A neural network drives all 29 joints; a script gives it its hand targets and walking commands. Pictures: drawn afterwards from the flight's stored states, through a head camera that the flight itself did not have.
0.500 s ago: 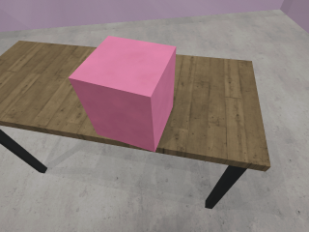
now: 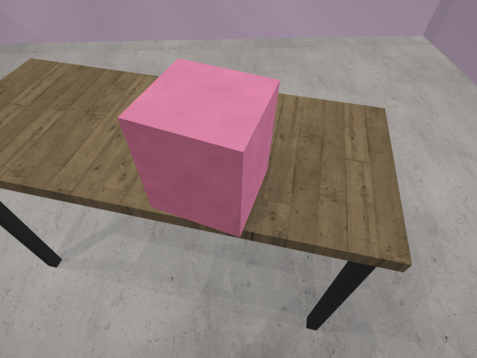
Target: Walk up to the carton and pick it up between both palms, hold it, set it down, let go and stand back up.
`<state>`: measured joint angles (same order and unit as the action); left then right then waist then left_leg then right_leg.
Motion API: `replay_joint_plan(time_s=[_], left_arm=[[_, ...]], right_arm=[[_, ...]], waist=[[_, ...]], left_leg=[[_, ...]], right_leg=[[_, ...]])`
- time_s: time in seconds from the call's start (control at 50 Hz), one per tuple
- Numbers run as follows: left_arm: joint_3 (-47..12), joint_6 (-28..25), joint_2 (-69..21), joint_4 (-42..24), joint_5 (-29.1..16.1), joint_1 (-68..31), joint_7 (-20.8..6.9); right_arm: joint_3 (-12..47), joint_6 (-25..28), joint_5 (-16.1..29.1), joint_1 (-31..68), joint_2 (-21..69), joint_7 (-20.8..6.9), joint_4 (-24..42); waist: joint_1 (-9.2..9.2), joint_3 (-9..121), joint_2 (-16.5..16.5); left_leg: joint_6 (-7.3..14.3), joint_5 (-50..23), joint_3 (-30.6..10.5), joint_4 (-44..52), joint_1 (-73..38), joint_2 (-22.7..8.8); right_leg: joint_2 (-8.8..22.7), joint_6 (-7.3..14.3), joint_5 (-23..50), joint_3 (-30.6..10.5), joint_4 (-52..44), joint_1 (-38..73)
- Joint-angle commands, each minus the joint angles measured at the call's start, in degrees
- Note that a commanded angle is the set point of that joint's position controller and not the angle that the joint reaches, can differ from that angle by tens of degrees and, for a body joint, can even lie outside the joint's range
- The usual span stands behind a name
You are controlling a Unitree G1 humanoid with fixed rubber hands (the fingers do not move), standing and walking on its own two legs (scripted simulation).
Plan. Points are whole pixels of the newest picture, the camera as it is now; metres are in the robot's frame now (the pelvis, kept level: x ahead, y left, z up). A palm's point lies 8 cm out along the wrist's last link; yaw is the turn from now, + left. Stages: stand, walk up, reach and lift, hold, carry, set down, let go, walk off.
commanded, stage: walk up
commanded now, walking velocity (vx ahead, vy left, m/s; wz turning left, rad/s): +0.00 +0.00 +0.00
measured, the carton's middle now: (209, 149) +0.48 +0.06 +0.06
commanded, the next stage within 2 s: stand in 1.68 s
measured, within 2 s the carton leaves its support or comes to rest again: neither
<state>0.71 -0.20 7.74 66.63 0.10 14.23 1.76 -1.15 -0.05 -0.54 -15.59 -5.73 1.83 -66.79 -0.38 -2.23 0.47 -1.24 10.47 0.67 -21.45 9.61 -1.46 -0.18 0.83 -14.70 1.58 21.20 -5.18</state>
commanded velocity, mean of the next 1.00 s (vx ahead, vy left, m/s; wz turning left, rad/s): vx -0.03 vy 0.19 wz -0.24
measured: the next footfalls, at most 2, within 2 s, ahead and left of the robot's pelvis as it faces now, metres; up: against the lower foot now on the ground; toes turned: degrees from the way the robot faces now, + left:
left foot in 0.42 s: +0.16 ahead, +0.27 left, +0.00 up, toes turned -8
right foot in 1.06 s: -0.01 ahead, +0.08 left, +0.00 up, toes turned -17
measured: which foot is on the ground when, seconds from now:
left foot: down 0.00-0.06, up 0.08-0.40, down 0.42-1.00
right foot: down 0.00-0.42, up 0.44-1.00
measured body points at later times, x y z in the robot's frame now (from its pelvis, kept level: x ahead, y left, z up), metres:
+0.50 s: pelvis +0.07 +0.15 -0.02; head +0.13 +0.15 +0.43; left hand +0.04 +0.44 -0.16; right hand +0.14 -0.12 -0.15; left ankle +0.12 +0.27 -0.75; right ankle -0.04 -0.04 -0.70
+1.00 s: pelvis +0.06 +0.20 -0.02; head +0.11 +0.15 +0.43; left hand +0.26 +0.38 -0.15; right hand +0.00 -0.03 -0.18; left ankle +0.12 +0.27 -0.75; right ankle -0.04 +0.11 -0.72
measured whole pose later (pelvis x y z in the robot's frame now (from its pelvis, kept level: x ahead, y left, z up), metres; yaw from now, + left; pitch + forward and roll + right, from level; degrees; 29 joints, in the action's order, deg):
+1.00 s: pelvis +0.06 +0.20 -0.02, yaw -19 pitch +1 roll +0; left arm 3.5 4.4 10.2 55.6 0.0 0.9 1.9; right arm -2.3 -1.2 -2.0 -11.6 -10.5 2.4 -57.2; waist -3.1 -8.5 -2.9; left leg 2.7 14.1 10.9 -32.6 19.0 -3.5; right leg -1.4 -1.8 -31.0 -1.4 47.4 -16.5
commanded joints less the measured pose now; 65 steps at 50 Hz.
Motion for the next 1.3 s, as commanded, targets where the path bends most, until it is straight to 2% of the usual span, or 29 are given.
replay_joint_plan(time_s=[0.0,0.04,0.06,0.08,0.14,0.18,0.28,0.38,0.4,0.42,0.44,0.5,0.54,0.58,0.68,0.78,0.84,0.92,0.96,1.0,1.02,1.04,1.06,1.1,1.14,1.16,1.2,1.22,1.28], left_arm=[[0.7,-0.52,4.6,-0.93,0.41,3.56,0.31],[1.47,-1.0,4.8,0.09,-0.07,6.38,0.53],[4.87,0.47,16.07,1.94,1.74,19.47,2.8],[6.59,1.32,21.09,2.38,2.18,21.62,3.97],[7.41,1.35,16.85,-1.74,2.33,9.74,3.79],[6.25,1.3,11.21,-3.18,2.12,7.46,3.09],[8.3,0.61,14.14,-2.63,1.99,14.4,3.01],[9.44,0.89,16.68,-5.48,1.8,7.06,3.0],[8.88,0.53,14.35,-5.04,1.93,8.8,2.78],[7.39,0.67,8.99,-4.62,2.12,12.78,2.56],[6.51,1.93,5.39,-6.47,1.45,13.88,3.39],[7.04,2.18,9.45,-7.07,2.02,9.75,1.81],[6.74,2.2,8.86,-7.57,2.19,9.57,1.19],[5.68,2.67,6.38,-10.57,1.49,5.4,1.1],[4.35,3.66,6.02,-12.28,1.51,0.66,1.46],[4.54,3.69,8.89,-11.76,0.29,-4.26,1.14],[3.95,3.89,8.11,-12.44,0.17,-6.44,0.8],[4.35,4.62,7.97,-13.1,-0.07,-8.34,0.53],[3.75,4.3,7.05,-12.51,-0.41,-7.2,0.28],[3.03,3.1,6.17,-11.09,0.07,-2.61,0.01],[3.2,2.39,8.28,-10.1,0.41,0.57,0.05],[3.8,1.51,13.0,-11.18,1.79,1.54,0.34],[5.41,1.43,18.62,-10.33,1.77,1.38,0.92],[3.99,0.57,13.63,-10.89,1.08,-5.85,0.82],[2.21,-0.44,8.41,-11.18,0.94,-11.0,0.64],[1.86,-0.78,7.35,-11.12,1.1,-11.52,0.61],[4.49,-1.03,13.0,-9.15,1.85,-2.1,1.82],[4.52,-0.89,13.75,-7.35,1.59,1.54,2.17],[3.67,-0.91,10.3,-5.97,2.07,2.74,1.85]], right_arm=[[-1.02,0.65,0.12,-3.49,-6.64,0.51,0.75],[-0.96,0.56,0.72,-2.95,-5.87,0.74,1.06],[-5.56,-1.86,-1.07,3.61,-16.02,-0.3,5.17],[-5.07,-2.22,-3.56,4.33,-13.2,-0.94,7.32],[-4.53,-1.5,-2.61,6.22,-8.98,-1.88,12.0],[-4.52,-1.2,-1.67,7.43,-8.76,-2.42,14.6],[-3.32,-2.07,-1.29,9.89,-8.27,-2.93,18.09],[-4.0,-1.7,-0.91,-2.23,-10.8,-3.26,16.06],[-5.14,-1.43,-1.47,-6.7,-13.47,-2.81,14.22],[-5.49,-1.14,-1.68,-7.19,-17.09,-2.39,14.69],[-6.1,-1.26,-0.99,-7.1,-23.93,-2.33,15.23],[-3.22,-0.8,-1.89,2.77,-16.29,-0.75,17.64],[-2.39,-0.33,-1.25,4.27,-13.98,0.66,16.87],[-3.18,-0.41,-1.34,1.31,-14.15,1.54,14.44],[-2.36,-0.94,-1.56,0.9,-11.86,1.92,12.73],[-2.54,-0.26,-0.95,-1.34,-13.47,1.16,12.29],[-3.4,-0.03,-1.48,-0.25,-16.42,1.24,12.95],[-3.3,-0.3,-1.61,-0.91,-15.68,1.22,12.16],[-3.87,-0.4,-1.62,0.36,-16.3,1.09,11.93],[-3.86,-1.1,-0.92,2.09,-14.24,0.73,12.04],[-3.76,-1.35,-0.62,1.43,-13.29,0.34,12.09],[-3.94,-1.81,-0.7,0.75,-11.78,-0.07,12.1],[-4.07,-3.07,-1.53,4.1,-12.42,0.29,12.49],[-3.94,-3.48,-0.68,2.6,-10.52,-0.65,11.33],[-3.55,-2.71,-0.42,-0.96,-8.86,-1.31,8.07],[-3.82,-2.59,-0.6,-2.66,-9.54,-1.34,7.07],[-4.95,-3.4,-1.09,2.91,-13.7,-1.36,9.18],[-5.19,-3.66,-0.95,3.23,-13.72,-1.22,9.75],[-3.68,-3.58,0.01,3.39,-10.34,-0.7,10.04]], waist=[[0.1,-3.53,0.17],[1.48,-1.72,0.22],[7.33,-4.45,-9.02],[7.34,-5.06,-4.69],[2.61,-6.87,7.68],[2.54,-4.88,13.36],[5.59,-2.29,17.02],[-1.08,1.92,14.55],[-2.01,4.72,7.27],[-1.31,8.67,-8.69],[-3.04,10.85,-30.74],[1.86,6.0,-9.59],[3.17,5.0,-10.84],[2.36,5.12,-11.26],[3.09,5.14,-8.18],[0.59,4.98,-3.75],[0.11,7.77,-1.34],[-1.95,6.69,-6.38],[-0.9,7.63,-6.3],[2.06,10.77,-6.24],[2.45,8.36,-4.89],[2.6,4.75,7.26],[5.33,0.88,8.92],[0.62,-1.39,3.33],[-2.07,0.93,9.01],[-2.74,1.15,10.34],[2.44,-0.63,3.08],[2.38,-0.51,2.71],[2.84,0.59,10.06]], left_leg=[[1.26,-5.97,-4.3,3.33,0.1,-4.01],[1.06,-6.58,-3.25,1.77,-1.66,-3.99],[-0.92,14.43,8.25,-19.68,21.07,3.02],[-0.99,17.6,0.3,-31.3,30.97,-1.06],[-2.17,6.17,-4.88,-37.11,31.06,-5.71],[-3.17,6.13,-3.55,-32.17,28.54,-4.6],[-3.68,6.97,1.63,-23.01,22.12,-3.03],[-0.99,-1.51,3.5,-4.41,-4.35,-2.07],[-0.96,-1.84,2.61,-1.58,-11.28,-3.78],[-0.18,-0.36,-4.2,3.07,-14.76,-11.58],[7.41,-5.35,-16.43,6.0,-8.86,-18.96],[8.53,-19.87,-7.14,3.15,-1.09,-15.78],[10.89,-44.37,-1.51,-1.68,-0.71,-14.02],[13.52,-53.03,-4.81,-3.72,-4.15,-15.77],[14.41,-40.12,-9.54,-2.21,-4.44,-16.9],[14.5,-55.54,-17.86,-2.73,-5.27,-22.54],[14.59,-51.53,-16.51,-3.38,-6.48,-22.15],[15.57,-45.83,-14.27,-2.12,-3.63,-22.54],[12.73,-40.35,-10.0,-2.51,-3.32,-19.2],[7.59,-20.15,-3.41,-3.27,0.36,-12.33],[4.08,-5.6,1.41,-6.95,6.03,-8.0],[0.03,16.51,6.2,-18.54,20.66,-2.41],[-0.28,23.05,-0.41,-26.28,23.33,-0.8],[0.2,13.14,-6.87,-30.46,19.8,-1.33],[0.16,9.49,-4.55,-26.94,11.82,-0.71],[-0.08,10.33,-3.84,-24.55,9.73,0.26],[-1.63,11.82,-3.09,-29.0,19.99,0.62],[-2.29,13.56,-5.04,-31.2,23.13,-0.4],[-3.07,13.45,-5.04,-26.6,18.11,-1.3]], right_leg=[[5.7,0.97,4.39,-4.33,-4.95,-4.65],[6.25,0.28,5.29,-4.59,-5.1,-5.11],[25.26,5.39,-1.29,-32.16,-8.91,3.75],[32.38,8.94,-9.48,-40.93,-11.46,6.12],[23.19,7.04,-11.32,-28.66,-10.17,-3.81],[17.33,5.3,-4.88,-22.28,-8.4,-5.16],[18.12,6.55,15.06,-22.61,-6.33,-6.48],[13.29,0.39,14.11,-15.56,-1.0,-16.92],[9.01,-1.45,7.76,-10.98,7.19,-18.62],[2.8,-2.75,-13.94,-4.6,23.42,-21.86],[-2.35,-2.61,-25.54,-0.42,38.0,-26.95],[2.7,0.77,-16.5,-3.51,52.12,-25.31],[3.15,-0.28,-16.35,0.39,50.33,-21.74],[1.99,-0.68,-20.37,1.04,45.95,-23.44],[1.32,1.15,-16.56,-0.38,28.96,-18.85],[-0.88,-0.02,-16.08,-3.35,28.02,-16.63],[-1.29,-1.01,-17.27,-4.93,29.75,-15.68],[-1.36,-2.73,-20.2,-4.73,34.71,-15.94],[-0.07,-3.49,-16.91,-2.99,26.33,-12.64],[-0.42,-1.94,-1.67,-0.65,4.82,-0.24],[2.97,-0.77,0.97,-6.2,-3.41,5.8],[18.82,3.1,8.82,-24.78,-7.49,10.28],[28.68,10.7,20.05,-32.65,-7.7,-0.94],[21.08,9.03,15.9,-23.13,-7.41,-4.09],[12.6,5.47,19.69,-11.39,-6.54,-5.14],[12.13,5.86,22.76,-9.56,-6.28,-5.44],[19.67,8.39,38.51,-16.31,-1.43,3.73],[21.47,8.82,44.67,-17.54,0.36,6.89],[18.04,7.58,37.51,-14.24,-0.98,3.87]])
